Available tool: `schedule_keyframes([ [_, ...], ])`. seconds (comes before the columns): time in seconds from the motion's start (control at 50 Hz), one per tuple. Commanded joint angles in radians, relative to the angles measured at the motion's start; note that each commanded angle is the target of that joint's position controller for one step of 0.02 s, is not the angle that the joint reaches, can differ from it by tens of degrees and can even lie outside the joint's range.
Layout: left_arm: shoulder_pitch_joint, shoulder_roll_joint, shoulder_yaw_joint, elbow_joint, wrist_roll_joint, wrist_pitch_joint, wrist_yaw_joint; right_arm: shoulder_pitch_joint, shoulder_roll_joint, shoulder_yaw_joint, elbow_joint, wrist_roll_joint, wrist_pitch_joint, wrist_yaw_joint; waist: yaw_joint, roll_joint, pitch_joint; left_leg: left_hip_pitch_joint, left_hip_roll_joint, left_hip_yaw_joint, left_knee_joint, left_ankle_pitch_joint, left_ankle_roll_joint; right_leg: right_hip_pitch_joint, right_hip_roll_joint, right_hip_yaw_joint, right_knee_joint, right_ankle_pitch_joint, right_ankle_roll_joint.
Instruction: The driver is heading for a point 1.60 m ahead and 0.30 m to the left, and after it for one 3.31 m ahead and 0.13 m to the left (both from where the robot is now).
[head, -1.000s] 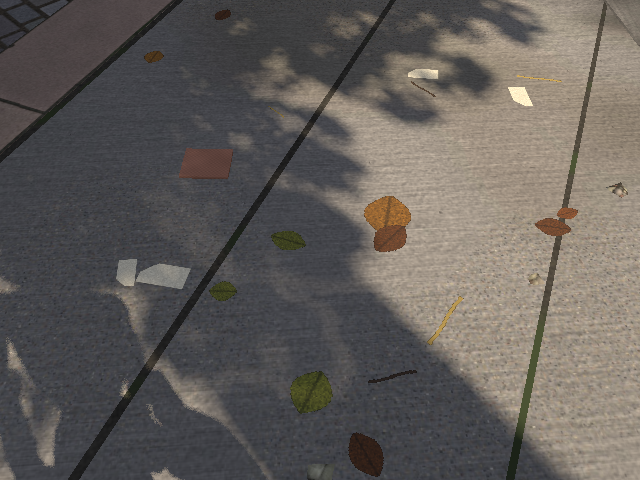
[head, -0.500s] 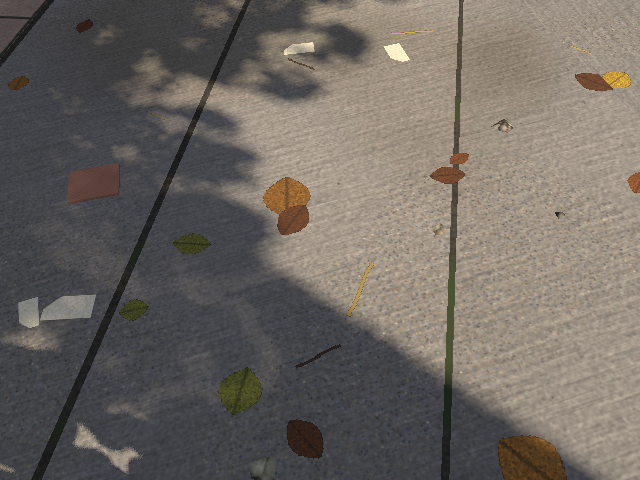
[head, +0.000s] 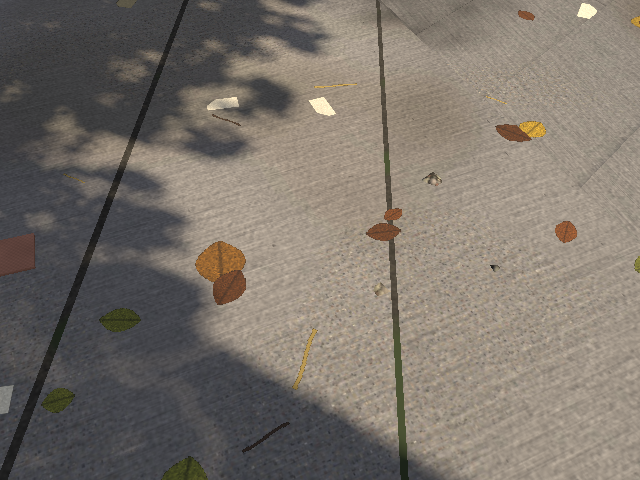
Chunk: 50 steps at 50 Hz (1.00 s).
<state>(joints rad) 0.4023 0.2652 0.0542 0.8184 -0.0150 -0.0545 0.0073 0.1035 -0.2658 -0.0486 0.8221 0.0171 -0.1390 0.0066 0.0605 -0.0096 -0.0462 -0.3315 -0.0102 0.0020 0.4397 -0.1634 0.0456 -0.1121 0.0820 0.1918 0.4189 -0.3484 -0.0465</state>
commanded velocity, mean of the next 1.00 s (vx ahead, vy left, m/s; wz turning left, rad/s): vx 0.48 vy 0.00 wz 0.18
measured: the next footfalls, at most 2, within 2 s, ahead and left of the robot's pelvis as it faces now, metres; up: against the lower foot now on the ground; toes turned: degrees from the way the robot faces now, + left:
right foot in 0.48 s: +0.41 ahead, -0.11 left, +0.00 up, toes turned -1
left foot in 1.02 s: +0.66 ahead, +0.17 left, +0.00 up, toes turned +20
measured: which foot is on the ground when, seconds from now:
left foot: down 0.00-0.50, up 0.52-1.00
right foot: down 0.00-0.00, up 0.02-0.46, down 0.48-1.00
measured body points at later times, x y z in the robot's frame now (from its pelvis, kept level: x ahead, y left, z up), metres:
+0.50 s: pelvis +0.25 -0.01 -0.02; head +0.30 -0.01 +0.43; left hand +0.51 +0.20 -0.08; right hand +0.19 -0.28 -0.15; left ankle +0.04 +0.11 -0.72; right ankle +0.38 -0.11 -0.74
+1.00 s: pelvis +0.51 +0.03 -0.02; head +0.54 +0.05 +0.43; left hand +0.47 +0.31 -0.15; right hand +0.77 -0.14 -0.10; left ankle +0.63 +0.17 -0.73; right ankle +0.38 -0.11 -0.74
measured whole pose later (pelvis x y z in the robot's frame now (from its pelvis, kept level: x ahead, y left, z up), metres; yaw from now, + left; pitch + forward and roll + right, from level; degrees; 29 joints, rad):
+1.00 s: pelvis +0.51 +0.03 -0.02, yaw +15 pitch +2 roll -3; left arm 0.32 0.28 0.07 0.87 -0.02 -0.06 0.01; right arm 0.10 -0.24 -0.04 0.67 0.02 -0.04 0.06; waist 0.07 0.02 0.03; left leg -0.59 0.06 0.05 0.65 -0.12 0.09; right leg 0.10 -0.02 -0.28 0.31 -0.42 0.04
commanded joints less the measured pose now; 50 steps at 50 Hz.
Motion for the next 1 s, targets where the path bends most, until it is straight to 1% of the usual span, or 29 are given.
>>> schedule_keyframes([
  [0.02,-0.059,0.015,-0.012,-0.118,-0.003,-0.038,-0.001,0.341,-0.278,-0.08,0.024,-0.014,-0.003,-0.011,-0.158,0.259,-0.112,0.6,0.335,-0.508,-0.145,-0.211,0.217,-0.532,0.004,-0.063,0.473,-0.002,-0.019],
  [0.04,-0.066,0.094,0.004,-0.123,-0.02,-0.054,0.003,0.355,-0.22,-0.07,0.034,-0.005,-0.003,-0.001,-0.161,0.262,-0.055,0.594,0.421,-0.708,-0.213,-0.337,0.275,-0.715,-0.019,-0.044,0.666,-0.205,-0.005],
  [0.06,-0.086,0.137,0.014,-0.115,-0.03,-0.06,-0.002,0.304,-0.151,-0.05,0.017,-0.001,-0.004,0.003,-0.138,0.17,0.032,0.527,0.399,-0.633,-0.215,-0.347,0.251,-0.772,-0.079,-0.018,0.754,-0.135,-0.018],
  [0.08,-0.101,0.125,0.01,-0.107,-0.023,-0.056,-0.007,0.247,-0.116,-0.037,-0.006,-0.006,0.001,0.007,-0.113,0.111,0.057,0.471,0.343,-0.521,-0.227,-0.293,0.216,-0.761,-0.125,-0.054,0.765,-0.045,-0.019],
  [0.12,-0.143,0.108,0.014,-0.115,0.005,-0.051,-0.013,0.185,-0.089,-0.022,-0.026,-0.014,0.012,0.013,-0.085,0.071,0.09,0.354,0.278,-0.381,-0.271,-0.106,0.183,-0.712,-0.178,-0.087,0.698,0.071,-0.01],
  [0.16,-0.147,0.07,0.005,-0.119,0.011,-0.045,-0.019,0.196,-0.096,-0.02,-0.019,-0.014,0.015,0.015,-0.075,0.095,0.085,0.292,0.228,-0.268,-0.294,0.094,0.176,-0.663,-0.185,-0.131,0.66,0.137,0.013],
  [0.2,-0.188,0.054,0.0,-0.141,0.016,-0.042,-0.015,0.232,-0.11,-0.021,-0.002,-0.009,0.017,0.011,-0.082,0.086,0.087,0.278,0.205,-0.19,-0.296,0.272,0.176,-0.667,-0.184,-0.16,0.576,0.202,0.035],
  [0.24,-0.261,0.03,-0.011,-0.17,0.014,-0.046,-0.016,0.257,-0.118,-0.019,0.009,-0.006,0.024,0.003,-0.1,0.08,0.092,0.254,0.177,-0.127,-0.297,0.35,0.159,-0.629,-0.173,-0.184,0.431,0.297,0.042],
  [0.28,-0.339,0.01,-0.019,-0.195,0.008,-0.051,-0.023,0.291,-0.128,-0.016,0.019,-0.002,0.03,-0.003,-0.125,0.087,0.102,0.229,0.156,-0.088,-0.3,0.334,0.14,-0.556,-0.148,-0.207,0.28,0.4,0.038],
  [0.34,-0.426,0.019,-0.02,-0.226,-0.004,-0.055,-0.04,0.349,-0.145,-0.015,0.038,0.005,0.036,-0.007,-0.149,0.092,0.126,0.271,0.195,-0.105,-0.295,0.283,0.142,-0.515,-0.124,-0.212,0.169,0.442,0.025],
  [0.4,-0.459,0.048,-0.011,-0.251,-0.007,-0.061,-0.056,0.357,-0.155,-0.017,0.049,0.008,0.051,-0.011,-0.124,0.098,0.13,0.386,0.249,-0.118,-0.237,0.374,0.124,-0.519,-0.115,-0.197,0.111,0.359,-0.016],
  [0.44,-0.392,0.089,0.008,-0.243,-0.001,-0.063,-0.056,0.346,-0.178,-0.023,0.046,0.003,0.063,-0.015,-0.068,0.119,0.065,0.416,0.248,-0.118,-0.112,0.651,0.106,-0.37,-0.07,-0.224,0.095,0.282,-0.05],
  [0.46,-0.253,0.126,0.029,-0.207,-0.002,-0.063,-0.049,0.328,-0.175,-0.02,0.041,-0.002,0.071,-0.015,0.012,0.116,-0.02,0.381,0.211,-0.096,0.048,0.774,0.087,-0.176,-0.046,-0.241,0.063,0.3,-0.08],
  [0.48,-0.057,0.181,0.049,-0.165,0.007,-0.06,-0.035,0.307,-0.156,-0.008,0.017,-0.015,0.07,-0.014,0.098,0.096,-0.156,0.192,0.169,-0.081,0.293,0.626,0.059,0.15,-0.153,-0.143,0.107,0.349,-0.132],
  [0.5,0.065,0.287,0.075,-0.144,0.035,-0.054,-0.028,0.433,-0.021,0.031,-0.008,-0.013,0.054,-0.006,0.066,-0.154,-0.348,-0.233,0.004,-0.02,0.728,0.098,-0.013,0.588,-0.456,0.299,0.089,0.218,-0.28],
  [0.52,0.086,0.198,0.053,-0.134,0.029,-0.048,-0.028,0.462,-0.055,0.026,0.026,0.006,0.035,0.0,0.072,-0.212,-0.447,-0.329,-0.03,-0.175,0.876,-0.39,-0.006,0.587,-0.529,0.543,-0.052,0.123,-0.299],
  [0.54,0.01,0.145,0.035,-0.133,0.019,-0.044,-0.024,0.348,-0.152,-0.007,-0.006,0.039,0.032,0.0,0.063,-0.151,-0.236,-0.406,0.027,-0.164,0.92,-0.34,-0.002,0.423,-0.483,0.376,-0.083,0.102,-0.236],
  [0.56,-0.073,0.118,0.025,-0.138,0.012,-0.044,-0.023,0.272,-0.153,-0.008,-0.031,0.039,0.034,-0.004,0.029,-0.088,-0.113,-0.399,0.079,-0.125,0.878,-0.25,-0.003,0.253,-0.441,0.226,-0.115,0.156,-0.2],
  [0.58,-0.134,0.091,0.018,-0.133,0.015,-0.048,-0.029,0.235,-0.132,-0.01,-0.038,0.023,0.042,-0.009,-0.005,-0.043,-0.033,-0.364,0.108,-0.111,0.821,-0.194,-0.009,0.111,-0.396,0.132,-0.163,0.203,-0.181],
  [0.6,-0.176,0.07,0.013,-0.13,0.021,-0.059,-0.033,0.255,-0.116,-0.017,-0.03,0.016,0.059,-0.013,-0.045,-0.068,0.003,-0.303,0.138,-0.115,0.782,-0.147,-0.012,0.014,-0.357,0.045,-0.209,0.225,-0.162],
  [0.64,-0.21,0.065,0.02,-0.11,0.024,-0.075,-0.038,0.305,-0.062,-0.012,-0.014,0.017,0.089,-0.013,-0.083,-0.082,0.032,-0.236,0.149,-0.106,0.771,-0.105,-0.023,-0.094,-0.334,-0.049,-0.275,0.266,-0.168],
  [0.7,-0.21,0.087,0.031,-0.073,0.03,-0.088,-0.033,0.251,-0.062,-0.02,-0.046,0.009,0.108,-0.022,-0.093,-0.058,0.084,-0.316,0.153,-0.132,0.711,-0.002,-0.037,-0.111,-0.33,-0.164,-0.309,0.363,-0.167],
  [0.74,-0.188,0.099,0.035,-0.051,0.031,-0.085,-0.023,0.201,-0.062,-0.022,-0.068,0.004,0.101,-0.017,-0.081,-0.046,0.095,-0.365,0.148,-0.139,0.614,0.103,-0.04,-0.07,-0.321,-0.222,-0.308,0.401,-0.16],
  [0.82,-0.155,0.14,0.043,-0.029,0.024,-0.071,-0.007,0.056,-0.037,-0.01,-0.119,0.001,0.086,0.016,-0.026,-0.019,0.121,-0.357,0.137,-0.058,0.369,0.253,-0.029,0.0,-0.322,-0.312,-0.305,0.415,-0.136],
  [0.88,-0.1,0.167,0.052,-0.003,0.011,-0.05,-0.002,-0.042,-0.034,-0.004,-0.175,0.003,0.085,0.036,0.015,-0.008,0.151,-0.409,0.132,-0.019,0.274,0.209,-0.01,0.117,-0.361,-0.332,-0.276,0.423,-0.131],
  [0.92,-0.083,0.18,0.057,0.009,0.0,-0.032,-0.001,-0.078,-0.041,-0.006,-0.211,0.004,0.086,0.048,0.019,-0.016,0.157,-0.427,0.121,0.01,0.238,0.13,0.01,0.191,-0.383,-0.346,-0.233,0.474,-0.117],
  [0.96,-0.1,0.202,0.062,0.008,-0.005,-0.017,0.003,-0.066,-0.06,-0.015,-0.234,0.006,0.09,0.056,-0.009,-0.042,0.126,-0.354,0.078,0.062,0.215,0.031,0.043,0.224,-0.387,-0.376,-0.144,0.701,-0.093],
  [0.98,-0.112,0.218,0.066,0.003,-0.008,-0.011,0.007,-0.024,-0.08,-0.027,-0.235,0.006,0.094,0.055,-0.039,-0.068,0.083,-0.27,0.037,0.097,0.217,-0.021,0.063,0.23,-0.381,-0.392,-0.06,0.884,-0.08],
  [1.0,-0.126,0.227,0.068,-0.002,-0.009,-0.002,0.011,0.079,-0.114,-0.047,-0.216,0.008,0.096,0.053,-0.102,-0.077,0.019,-0.129,-0.014,0.125,0.201,-0.043,0.089,0.211,-0.362,-0.413,0.093,1.022,-0.064],
])
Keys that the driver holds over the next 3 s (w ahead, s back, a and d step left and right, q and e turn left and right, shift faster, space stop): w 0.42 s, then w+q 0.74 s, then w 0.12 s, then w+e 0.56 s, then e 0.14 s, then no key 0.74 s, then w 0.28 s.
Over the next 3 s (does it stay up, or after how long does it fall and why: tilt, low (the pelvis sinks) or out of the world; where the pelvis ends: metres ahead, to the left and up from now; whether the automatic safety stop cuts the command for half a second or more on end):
stays up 1.24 0.24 -0.01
